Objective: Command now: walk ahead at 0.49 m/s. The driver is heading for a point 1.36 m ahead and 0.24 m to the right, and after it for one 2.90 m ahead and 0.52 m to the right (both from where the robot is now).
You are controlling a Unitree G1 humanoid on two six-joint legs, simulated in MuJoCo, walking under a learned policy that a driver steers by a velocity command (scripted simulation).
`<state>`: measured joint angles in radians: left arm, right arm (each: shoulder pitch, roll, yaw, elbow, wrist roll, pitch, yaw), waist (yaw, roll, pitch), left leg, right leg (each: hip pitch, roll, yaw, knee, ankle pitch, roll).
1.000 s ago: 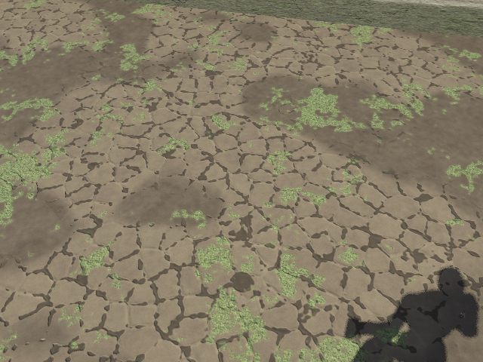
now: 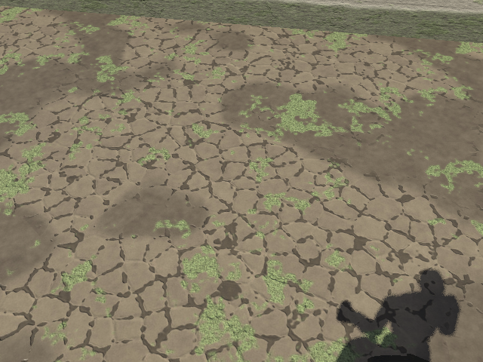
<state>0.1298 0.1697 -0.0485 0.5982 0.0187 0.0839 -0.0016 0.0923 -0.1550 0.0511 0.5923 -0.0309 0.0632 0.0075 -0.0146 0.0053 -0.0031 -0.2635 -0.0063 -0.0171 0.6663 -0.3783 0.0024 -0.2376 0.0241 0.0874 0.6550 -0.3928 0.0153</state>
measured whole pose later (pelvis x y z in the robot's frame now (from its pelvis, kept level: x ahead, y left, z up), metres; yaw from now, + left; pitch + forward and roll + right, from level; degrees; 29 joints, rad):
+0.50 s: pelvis +0.00 +0.01 +0.00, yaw -1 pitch -1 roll +0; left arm 0.09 0.16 -0.04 0.58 0.02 0.09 0.00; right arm 0.11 -0.15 0.06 0.58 -0.03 0.05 0.01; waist -0.02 0.01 -0.01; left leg -0.28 -0.01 0.00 0.70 -0.40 0.01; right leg -0.25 0.02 0.10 0.68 -0.41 0.03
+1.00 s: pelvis +0.00 +0.01 +0.00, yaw -1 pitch -1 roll -1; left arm 0.10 0.16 -0.04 0.58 0.02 0.09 0.00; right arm 0.12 -0.14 0.06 0.57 -0.02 0.05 0.01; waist -0.02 0.01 -0.01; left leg -0.29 0.00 0.01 0.71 -0.41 0.02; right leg -0.26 0.02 0.10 0.69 -0.41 0.03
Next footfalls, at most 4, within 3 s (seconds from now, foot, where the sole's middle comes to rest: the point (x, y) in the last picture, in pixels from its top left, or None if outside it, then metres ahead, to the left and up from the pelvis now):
none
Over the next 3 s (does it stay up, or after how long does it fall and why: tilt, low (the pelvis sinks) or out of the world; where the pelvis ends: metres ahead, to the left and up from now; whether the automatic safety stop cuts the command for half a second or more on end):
stays up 0.01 0.02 0.02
